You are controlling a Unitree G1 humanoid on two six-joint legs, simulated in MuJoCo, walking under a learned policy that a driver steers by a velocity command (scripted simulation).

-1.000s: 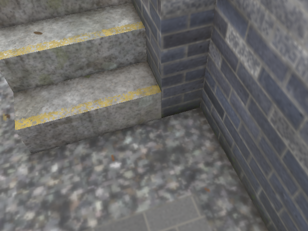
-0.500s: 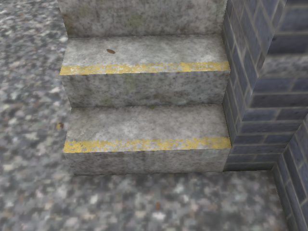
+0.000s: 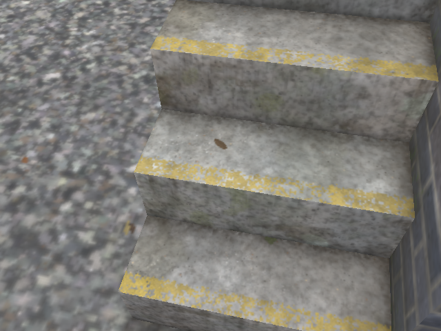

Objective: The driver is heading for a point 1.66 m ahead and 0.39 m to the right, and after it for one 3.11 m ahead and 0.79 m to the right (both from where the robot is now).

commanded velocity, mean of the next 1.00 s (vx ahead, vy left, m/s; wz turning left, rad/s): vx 0.50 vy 0.00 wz -0.30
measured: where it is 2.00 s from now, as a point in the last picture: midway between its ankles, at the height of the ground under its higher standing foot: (265, 270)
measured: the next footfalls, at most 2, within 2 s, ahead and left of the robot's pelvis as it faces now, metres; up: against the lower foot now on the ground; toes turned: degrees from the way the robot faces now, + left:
left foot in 0.28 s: +0.24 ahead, +0.11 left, +0.00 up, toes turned +0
right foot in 0.70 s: +0.22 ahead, -0.06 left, +0.00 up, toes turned -15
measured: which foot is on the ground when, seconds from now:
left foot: up 0.00-0.26, down 0.28-0.74, up 0.76-1.00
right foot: down 0.00-0.28, up 0.30-0.68, down 0.70-1.00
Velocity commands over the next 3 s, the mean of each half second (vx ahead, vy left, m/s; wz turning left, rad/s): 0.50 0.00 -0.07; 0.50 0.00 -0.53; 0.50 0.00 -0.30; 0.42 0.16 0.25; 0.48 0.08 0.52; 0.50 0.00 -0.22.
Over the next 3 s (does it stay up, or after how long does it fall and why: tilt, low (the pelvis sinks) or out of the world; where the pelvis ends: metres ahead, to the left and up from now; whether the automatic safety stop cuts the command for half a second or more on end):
stays up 0.92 -0.20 0.56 its command is cut before an obstacle after 1.6 s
